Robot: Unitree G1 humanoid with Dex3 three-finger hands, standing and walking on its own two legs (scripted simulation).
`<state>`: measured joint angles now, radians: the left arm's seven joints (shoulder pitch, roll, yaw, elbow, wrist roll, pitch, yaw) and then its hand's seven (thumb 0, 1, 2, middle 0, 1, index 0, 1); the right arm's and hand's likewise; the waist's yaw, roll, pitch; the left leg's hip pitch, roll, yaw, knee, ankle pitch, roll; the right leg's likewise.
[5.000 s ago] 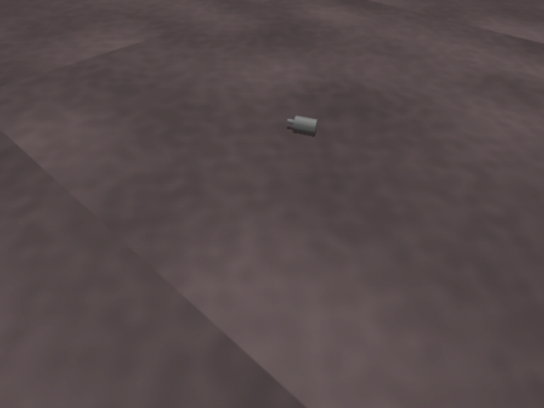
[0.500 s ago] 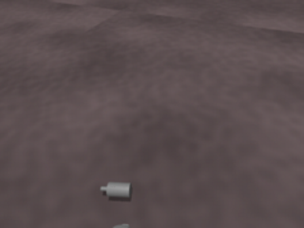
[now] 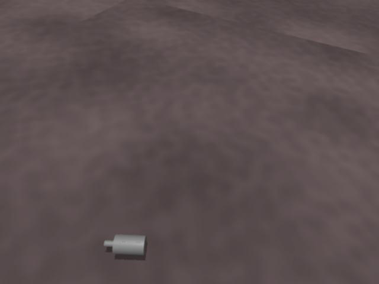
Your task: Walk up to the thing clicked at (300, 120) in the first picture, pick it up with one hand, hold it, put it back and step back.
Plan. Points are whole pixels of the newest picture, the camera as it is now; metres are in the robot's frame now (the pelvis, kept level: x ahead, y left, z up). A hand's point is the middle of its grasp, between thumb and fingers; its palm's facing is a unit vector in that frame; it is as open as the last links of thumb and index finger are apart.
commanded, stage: walk up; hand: left
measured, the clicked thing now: (125, 244) +0.43 +0.27 -0.72
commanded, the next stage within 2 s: stand in 1.22 s
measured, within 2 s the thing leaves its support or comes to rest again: neither
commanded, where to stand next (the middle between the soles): +0.08 +0.00 m, yaw +1 degrees
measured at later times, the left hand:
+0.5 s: hand out of the picture +0.13 +0.23 -0.14, palm faces -0.03 -0.94 -0.33, open 7.3 cm
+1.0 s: hand out of the picture +0.11 +0.25 -0.13, palm faces +0.00 -0.94 -0.35, open 7.4 cm
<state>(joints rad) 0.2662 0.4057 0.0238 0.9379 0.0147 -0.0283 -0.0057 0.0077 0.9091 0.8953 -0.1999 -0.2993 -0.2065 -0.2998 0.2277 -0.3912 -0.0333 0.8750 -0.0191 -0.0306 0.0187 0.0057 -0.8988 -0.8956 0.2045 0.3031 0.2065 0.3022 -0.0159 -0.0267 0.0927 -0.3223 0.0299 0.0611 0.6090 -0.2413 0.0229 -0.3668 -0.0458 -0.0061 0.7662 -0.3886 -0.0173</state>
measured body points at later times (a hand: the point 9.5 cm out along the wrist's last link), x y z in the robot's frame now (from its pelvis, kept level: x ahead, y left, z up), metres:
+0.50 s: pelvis +0.02 -0.01 +0.01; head +0.03 -0.01 +0.46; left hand +0.14 +0.28 -0.11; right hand +0.09 -0.32 -0.12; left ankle +0.05 +0.12 -0.73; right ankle +0.04 -0.14 -0.73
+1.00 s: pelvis +0.04 -0.01 +0.02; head +0.04 -0.01 +0.47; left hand +0.11 +0.30 -0.11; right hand +0.13 -0.31 -0.11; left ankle +0.05 +0.12 -0.73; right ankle +0.04 -0.14 -0.73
